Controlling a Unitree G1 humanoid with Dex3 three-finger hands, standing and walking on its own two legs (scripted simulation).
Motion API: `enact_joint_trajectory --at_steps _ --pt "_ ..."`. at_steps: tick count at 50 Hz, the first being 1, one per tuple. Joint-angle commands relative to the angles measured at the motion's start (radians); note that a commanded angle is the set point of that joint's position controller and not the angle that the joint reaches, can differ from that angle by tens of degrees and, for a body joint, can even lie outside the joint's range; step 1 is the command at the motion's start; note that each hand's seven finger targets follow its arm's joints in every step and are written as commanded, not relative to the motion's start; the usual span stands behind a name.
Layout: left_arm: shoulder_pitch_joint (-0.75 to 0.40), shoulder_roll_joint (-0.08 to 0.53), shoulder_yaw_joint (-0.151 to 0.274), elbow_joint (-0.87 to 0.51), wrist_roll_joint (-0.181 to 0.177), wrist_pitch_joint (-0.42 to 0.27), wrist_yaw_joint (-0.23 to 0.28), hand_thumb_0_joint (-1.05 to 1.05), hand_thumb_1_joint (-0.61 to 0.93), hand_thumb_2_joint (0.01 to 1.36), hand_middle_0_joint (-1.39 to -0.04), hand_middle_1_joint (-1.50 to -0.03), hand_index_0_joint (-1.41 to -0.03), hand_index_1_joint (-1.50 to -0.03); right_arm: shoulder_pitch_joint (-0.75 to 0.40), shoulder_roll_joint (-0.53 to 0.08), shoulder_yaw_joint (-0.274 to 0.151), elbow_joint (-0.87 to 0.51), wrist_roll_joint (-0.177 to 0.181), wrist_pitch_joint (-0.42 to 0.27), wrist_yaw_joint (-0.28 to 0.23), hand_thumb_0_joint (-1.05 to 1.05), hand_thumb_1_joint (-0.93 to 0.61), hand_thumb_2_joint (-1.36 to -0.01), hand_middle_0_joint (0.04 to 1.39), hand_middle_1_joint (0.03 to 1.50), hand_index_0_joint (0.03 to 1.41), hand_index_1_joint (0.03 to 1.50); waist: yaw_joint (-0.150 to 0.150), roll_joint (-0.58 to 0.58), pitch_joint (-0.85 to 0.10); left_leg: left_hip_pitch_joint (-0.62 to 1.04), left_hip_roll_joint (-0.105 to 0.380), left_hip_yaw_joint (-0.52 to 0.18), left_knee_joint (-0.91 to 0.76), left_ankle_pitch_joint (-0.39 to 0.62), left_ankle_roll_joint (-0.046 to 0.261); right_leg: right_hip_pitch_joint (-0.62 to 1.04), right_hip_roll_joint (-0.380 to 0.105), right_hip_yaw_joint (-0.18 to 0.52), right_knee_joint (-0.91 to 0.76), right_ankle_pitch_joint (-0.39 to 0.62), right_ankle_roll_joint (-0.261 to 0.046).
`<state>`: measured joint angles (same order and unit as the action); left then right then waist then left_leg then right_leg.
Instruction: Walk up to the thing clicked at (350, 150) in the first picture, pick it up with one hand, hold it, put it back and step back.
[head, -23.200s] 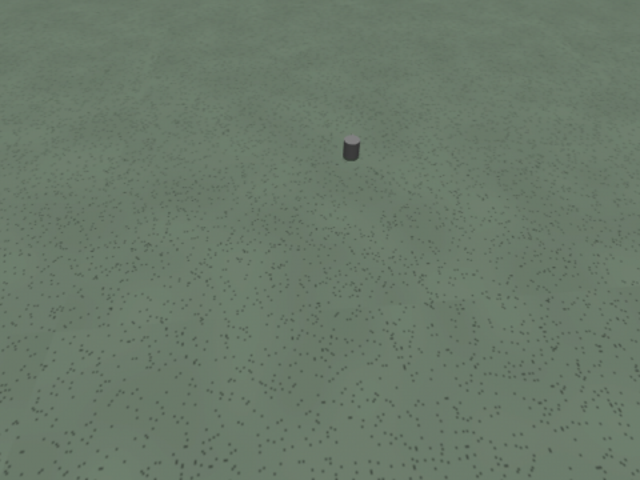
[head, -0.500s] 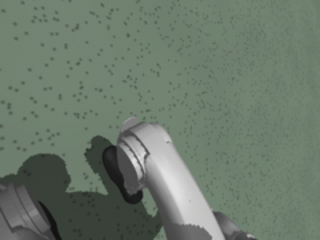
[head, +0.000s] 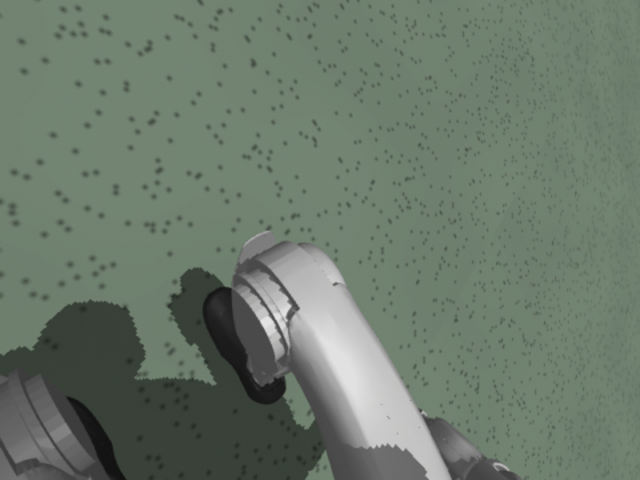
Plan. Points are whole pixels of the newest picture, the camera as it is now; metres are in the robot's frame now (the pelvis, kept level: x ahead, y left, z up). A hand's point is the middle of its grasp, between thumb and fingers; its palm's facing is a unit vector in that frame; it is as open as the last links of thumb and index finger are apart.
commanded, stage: settle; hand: left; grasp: from above
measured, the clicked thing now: out of the picture +0.55 +0.34 -0.28
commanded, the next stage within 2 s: lift in 0.98 s
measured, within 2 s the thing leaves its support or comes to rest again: leaves its support in 0.40 s
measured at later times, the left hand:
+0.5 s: hand out of the picture +0.52 +0.34 -0.22, palm faces -0.39 -0.14 -0.91, open 9.9 cm
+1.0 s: hand out of the picture +0.51 +0.33 -0.14, palm faces -0.45 -0.13 -0.88, open 9.7 cm
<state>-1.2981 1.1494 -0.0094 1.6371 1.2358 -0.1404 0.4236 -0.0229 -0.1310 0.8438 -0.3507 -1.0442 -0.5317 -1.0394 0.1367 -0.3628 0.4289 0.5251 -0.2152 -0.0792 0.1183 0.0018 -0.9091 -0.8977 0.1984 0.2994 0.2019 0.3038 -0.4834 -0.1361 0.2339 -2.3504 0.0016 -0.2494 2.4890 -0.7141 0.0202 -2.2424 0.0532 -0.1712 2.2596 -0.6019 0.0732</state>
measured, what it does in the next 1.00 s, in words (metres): stands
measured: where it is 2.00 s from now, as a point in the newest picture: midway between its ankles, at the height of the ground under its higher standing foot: (185, 421)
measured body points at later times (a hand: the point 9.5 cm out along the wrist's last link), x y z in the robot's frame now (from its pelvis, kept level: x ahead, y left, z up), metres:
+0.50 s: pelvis +0.01 +0.00 +0.01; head +0.30 +0.14 +0.32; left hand +0.53 +0.35 -0.17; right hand +0.04 -0.26 -0.04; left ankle +0.06 +0.12 -0.29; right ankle +0.13 -0.12 -0.29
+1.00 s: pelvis +0.00 -0.01 +0.02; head +0.26 +0.11 +0.37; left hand +0.53 +0.34 -0.09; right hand +0.08 -0.28 -0.05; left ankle +0.06 +0.12 -0.29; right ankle +0.13 -0.12 -0.29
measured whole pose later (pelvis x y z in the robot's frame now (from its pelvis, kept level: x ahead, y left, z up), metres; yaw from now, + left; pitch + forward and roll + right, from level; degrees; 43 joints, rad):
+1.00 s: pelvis +0.00 -0.01 +0.02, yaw +6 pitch +35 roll -12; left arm -1.17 0.90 0.00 1.28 1.20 -0.08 0.10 -0.02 -0.06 0.65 -0.46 -0.86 -0.67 -0.84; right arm 0.18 -0.34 0.22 0.50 -0.13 0.07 0.09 0.00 -0.90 -0.89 0.20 0.30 0.20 0.30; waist -0.36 -0.02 0.05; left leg -2.33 -0.02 -0.17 2.36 -0.66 0.00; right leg -2.24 0.01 -0.11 2.21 -0.60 0.04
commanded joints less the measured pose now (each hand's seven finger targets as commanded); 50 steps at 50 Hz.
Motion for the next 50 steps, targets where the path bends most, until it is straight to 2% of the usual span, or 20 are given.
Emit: enact_joint_trajectory --at_steps 1,4,6,12,14,16,18,20,24,25,26,28,30,32,35,39,42,47,49,50 --pt "-0.18 0.148 0.011 -0.061 -0.014 0.004 0.018 0.0 0.284 1.02 -0.669 -1.123 -0.699 -1.093 0.215 -0.348 -0.102 0.035 0.001 0.015 -0.011 0.0 -0.919 -0.907 0.2 0.3 0.2 0.3 -0.084 0.531 -0.602 0.447 0.052 0.052 -0.258 0.239 -0.021 0.405 0.017 -0.103 -0.174 0.214 -0.1" --pt "-0.222 0.19 0.03 -0.136 -0.014 0.006 0.015 0.0 0.237 0.993 -0.651 -1.099 -0.679 -1.071 0.224 -0.34 -0.109 0.045 0.002 0.024 -0.013 0.0 -0.92 -0.907 0.2 0.3 0.2 0.3 -0.067 0.602 -0.668 0.509 0.056 0.059 -0.268 0.268 -0.024 0.436 0.018 -0.097 -0.172 0.237 -0.099" --pt "-0.187 0.166 0.023 -0.096 -0.015 0.019 0.009 0.0 0.204 0.982 -0.631 -1.08 -0.655 -1.056 0.218 -0.336 -0.111 0.034 0.002 0.024 -0.011 0.0 -0.919 -0.907 0.2 0.3 0.199 0.3 -0.067 0.576 -0.654 0.494 0.053 0.062 -0.259 0.269 -0.021 0.427 0.019 -0.097 -0.175 0.234 -0.102" --pt "-0.232 0.216 0.072 -0.239 0.007 0.026 0.0 0.0 0.226 0.93 -0.621 -1.071 -0.657 -1.034 0.228 -0.347 -0.132 0.029 0.005 0.046 -0.007 0.0 -0.916 -0.906 0.2 0.3 0.199 0.3 -0.039 0.688 -0.753 0.57 0.054 0.06 -0.259 0.351 -0.038 0.421 0.013 -0.102 -0.158 0.276 -0.118" --pt "-0.222 0.203 0.074 -0.258 0.006 0.03 -0.007 0.0 0.234 0.907 -0.621 -1.065 -0.662 -1.023 0.227 -0.343 -0.145 0.015 0.009 0.05 -0.007 0.0 -0.917 -0.906 0.2 0.299 0.199 0.299 -0.033 0.683 -0.743 0.562 0.047 0.074 -0.259 0.331 -0.035 0.415 0.017 -0.096 -0.167 0.257 -0.122" --pt "-0.264 0.249 0.12 -0.377 0.021 0.028 -0.018 0.0 0.265 0.887 -0.624 -1.077 -0.676 -1.024 0.244 -0.345 -0.164 0.028 0.012 0.054 -0.003 0.0 -0.916 -0.905 0.2 0.299 0.199 0.299 -0.007 0.765 -0.815 0.63 0.046 0.075 -0.266 0.368 -0.045 0.404 0.012 -0.093 -0.161 0.272 -0.128" --pt "-0.259 0.23 0.126 -0.405 0.014 0.031 -0.029 0.0 0.281 0.916 -0.65 -1.072 -0.693 -1.028 0.244 -0.342 -0.184 0.023 0.016 0.057 0.0 0.0 -0.916 -0.905 0.2 0.299 0.199 0.299 -0.008 0.762 -0.838 0.635 0.043 0.086 -0.266 0.359 -0.039 0.402 0.015 -0.086 -0.172 0.264 -0.13" --pt "-0.259 0.22 0.15 -0.498 0.013 0.032 -0.041 0.0 0.326 0.881 -0.655 -1.081 -0.715 -1.019 0.255 -0.335 -0.21 0.023 0.025 0.059 0.006 0.0 -0.914 -0.904 0.2 0.299 0.199 0.299 0.015 0.805 -0.891 0.679 0.04 0.089 -0.27 0.395 -0.044 0.389 0.009 -0.079 -0.168 0.279 -0.135" --pt "-0.246 0.129 0.123 -0.582 -0.004 0.043 -0.089 0.0 0.404 0.872 -0.689 -1.077 -0.762 -1.002 0.27 -0.321 -0.256 0.027 0.044 0.068 0.016 0.0 -0.909 -0.901 0.2 0.299 0.199 0.299 0.022 0.802 -0.925 0.696 0.032 0.103 -0.282 0.417 -0.041 0.363 0.007 -0.07 -0.179 0.289 -0.136" --pt "-0.247 0.056 0.064 -0.584 -0.013 0.047 -0.109 0.0 0.426 0.866 -0.694 -1.083 -0.774 -1.001 0.251 -0.3 -0.255 0.009 0.054 0.067 0.021 0.0 -0.908 -0.9 0.2 0.299 0.199 0.299 0.031 0.786 -0.936 0.683 0.027 0.111 -0.287 0.407 -0.035 0.362 0.012 -0.067 -0.176 0.285 -0.135" --pt "-0.229 0.095 0.1 -0.549 -0.012 0.055 -0.117 0.0 0.442 0.868 -0.707 -1.084 -0.788 -1.002 0.277 -0.307 -0.266 0.034 0.057 0.073 0.021 0.0 -0.907 -0.9 0.2 0.299 0.199 0.299 0.03 0.756 -0.915 0.648 0.025 0.111 -0.292 0.381 -0.03 0.363 0.011 -0.065 -0.182 0.272 -0.132" --pt "-0.203 0.02 0.055 -0.551 -0.029 0.064 -0.148 0.0 0.494 0.847 -0.729 -1.075 -0.819 -0.982 0.272 -0.297 -0.276 0.022 0.063 0.079 0.021 0.0 -0.905 -0.899 0.2 0.299 0.199 0.299 0.042 0.714 -0.874 0.614 0.018 0.109 -0.307 0.367 -0.031 0.32 0.005 -0.065 -0.184 0.261 -0.134" --pt "-0.198 0.004 0.056 -0.542 -0.03 0.077 -0.175 0.0 0.573 0.873 -0.787 -1.081 -0.879 -0.988 0.304 -0.302 -0.295 0.043 0.066 0.095 0.018 0.0 -0.903 -0.898 0.2 0.299 0.199 0.299 0.036 0.696 -0.868 0.62 0.017 0.105 -0.314 0.366 -0.032 0.303 0.001 -0.063 -0.19 0.246 -0.135" --pt "-0.216 -0.033 0.026 -0.591 -0.041 0.085 -0.205 0.0 0.63 0.851 -0.817 -1.089 -0.922 -0.982 0.307 -0.287 -0.303 0.027 0.074 0.106 0.019 0.0 -0.901 -0.897 0.2 0.299 0.199 0.299 0.054 0.683 -0.93 0.665 0.015 0.112 -0.332 0.399 -0.031 0.331 0.001 -0.056 -0.198 0.262 -0.135" --pt "-0.22 -0.018 0.039 -0.604 -0.058 0.091 -0.236 0.0 0.67 0.837 -0.835 -1.112 -0.951 -0.995 0.3 -0.292 -0.313 0.01 0.084 0.124 0.007 0.0 -0.903 -0.898 0.2 0.299 0.199 0.299 0.071 0.649 -0.93 0.63 0.005 0.123 -0.353 0.396 -0.028 0.366 -0.006 -0.046 -0.206 0.282 -0.133" --pt "-0.251 -0.032 0.031 -0.597 -0.062 0.089 -0.267 0.0 0.726 0.866 -0.895 -1.094 -1.002 -0.986 0.299 -0.278 -0.316 0.006 0.084 0.143 -0.011 0.0 -0.902 -0.897 0.2 0.3 0.199 0.3 0.059 0.609 -0.916 0.604 -0.001 0.14 -0.343 0.369 -0.023 0.374 -0.005 -0.034 -0.223 0.256 -0.135" --pt "-0.289 -0.003 0.045 -0.63 -0.049 0.081 -0.272 0.0 0.756 0.915 -0.934 -1.089 -1.032 -0.991 0.298 -0.269 -0.314 0.002 0.087 0.153 -0.02 0.0 -0.9 -0.896 0.2 0.3 0.2 0.3 0.075 0.623 -0.968 0.629 -0.005 0.149 -0.349 0.389 -0.023 0.397 -0.008 -0.024 -0.22 0.269 -0.134" --pt "-0.337 0.01 0.053 -0.602 -0.047 0.064 -0.268 0.0 0.705 0.908 -0.92 -1.059 -1.005 -0.974 0.28 -0.252 -0.307 -0.008 0.084 0.161 -0.037 0.0 -0.901 -0.897 0.2 0.3 0.199 0.3 0.058 0.605 -0.966 0.587 -0.011 0.168 -0.355 0.299 -0.017 0.415 -0.006 -0.013 -0.238 0.207 -0.131" --pt "-0.347 0.042 0.073 -0.595 -0.041 0.062 -0.258 0.0 0.684 0.89 -0.908 -1.04 -0.992 -0.956 0.276 -0.256 -0.308 -0.001 0.087 0.163 -0.046 0.0 -0.901 -0.896 0.2 0.3 0.199 0.3 0.077 0.616 -0.965 0.576 -0.017 0.176 -0.366 0.267 -0.016 0.399 -0.01 -0.009 -0.24 0.178 -0.132" --pt "-0.334 0.025 0.065 -0.569 -0.04 0.063 -0.258 0.0 0.676 0.877 -0.9 -1.035 -0.987 -0.948 0.275 -0.251 -0.31 -0.005 0.085 0.162 -0.046 0.0 -0.901 -0.896 0.2 0.3 0.2 0.3 0.069 0.607 -0.964 0.574 -0.015 0.176 -0.365 0.251 -0.015 0.398 -0.009 -0.008 -0.242 0.166 -0.131"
